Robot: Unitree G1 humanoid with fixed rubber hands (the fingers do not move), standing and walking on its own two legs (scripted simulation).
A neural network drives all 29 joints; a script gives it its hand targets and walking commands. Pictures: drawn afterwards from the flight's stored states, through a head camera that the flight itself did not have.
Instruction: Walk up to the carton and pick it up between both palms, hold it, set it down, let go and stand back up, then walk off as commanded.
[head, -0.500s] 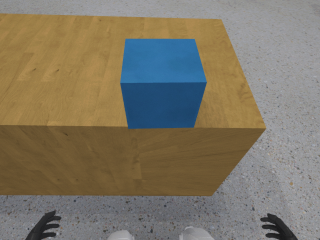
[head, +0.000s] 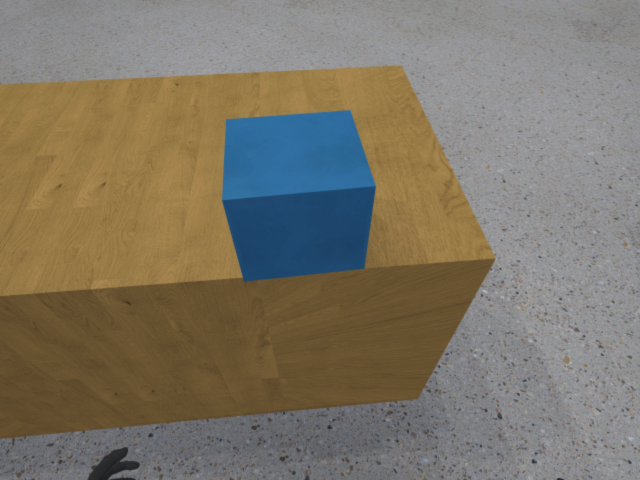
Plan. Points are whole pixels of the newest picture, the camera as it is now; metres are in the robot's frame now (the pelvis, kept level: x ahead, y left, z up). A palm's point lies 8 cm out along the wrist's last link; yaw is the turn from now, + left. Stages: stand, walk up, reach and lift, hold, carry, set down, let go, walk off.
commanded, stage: walk up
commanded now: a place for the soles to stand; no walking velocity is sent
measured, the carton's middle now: (297, 196) +0.53 +0.04 +0.04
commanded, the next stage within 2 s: none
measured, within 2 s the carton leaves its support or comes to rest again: neither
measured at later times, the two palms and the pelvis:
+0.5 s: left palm out of the picture +0.11 +0.29 -0.11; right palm out of the picture +0.08 -0.32 -0.11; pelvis +0.01 +0.00 +0.00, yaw -2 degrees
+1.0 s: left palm out of the picture +0.14 +0.30 -0.11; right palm out of the picture +0.08 -0.31 -0.11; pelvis +0.02 +0.00 +0.00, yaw -4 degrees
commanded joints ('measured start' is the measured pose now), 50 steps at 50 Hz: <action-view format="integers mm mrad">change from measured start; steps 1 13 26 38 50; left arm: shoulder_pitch -42 -58 -40 -31 7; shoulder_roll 231 210 212 262 200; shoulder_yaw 54 49 51 64 65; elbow -38 -18 -32 -53 -37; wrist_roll -2 3 2 14 6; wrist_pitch -24 -26 -25 -15 -11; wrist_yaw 13 20 32 31 35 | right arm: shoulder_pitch -76 -50 -45 -47 -90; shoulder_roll -258 -224 -220 -189 -247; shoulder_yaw -76 -78 -75 -73 -86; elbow -66 -21 -18 -46 -52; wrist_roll -4 -8 -4 11 -10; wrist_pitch -40 -36 -16 4 -17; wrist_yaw -16 -15 -19 -14 -22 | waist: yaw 28 15 3 -12 23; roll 81 26 -29 -131 111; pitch -87 -147 -100 -105 -77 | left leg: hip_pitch -10 137 141 118 65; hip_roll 158 92 80 2 197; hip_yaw -170 -141 -125 -89 -135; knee -237 -192 -153 5 -205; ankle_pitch -179 -24 -66 -125 -31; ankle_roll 96 75 74 49 146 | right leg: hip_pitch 34 -24 -100 -113 -26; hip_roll -45 -79 -73 -107 -21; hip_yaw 30 92 150 262 37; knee -44 -110 -152 -227 42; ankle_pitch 28 162 105 27 129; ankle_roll -59 -84 -86 -110 -46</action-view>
